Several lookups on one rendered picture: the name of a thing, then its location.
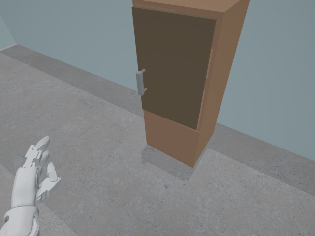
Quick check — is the robot left forearm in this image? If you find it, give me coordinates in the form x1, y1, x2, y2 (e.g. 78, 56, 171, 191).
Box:
0, 205, 39, 236

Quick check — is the handle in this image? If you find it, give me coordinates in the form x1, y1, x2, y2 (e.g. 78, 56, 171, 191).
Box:
136, 69, 147, 96

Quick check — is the cupboard door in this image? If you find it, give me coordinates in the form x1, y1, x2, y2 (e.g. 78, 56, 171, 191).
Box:
132, 6, 217, 130

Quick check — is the robot left hand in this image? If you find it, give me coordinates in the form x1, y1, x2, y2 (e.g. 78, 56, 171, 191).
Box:
11, 136, 61, 209

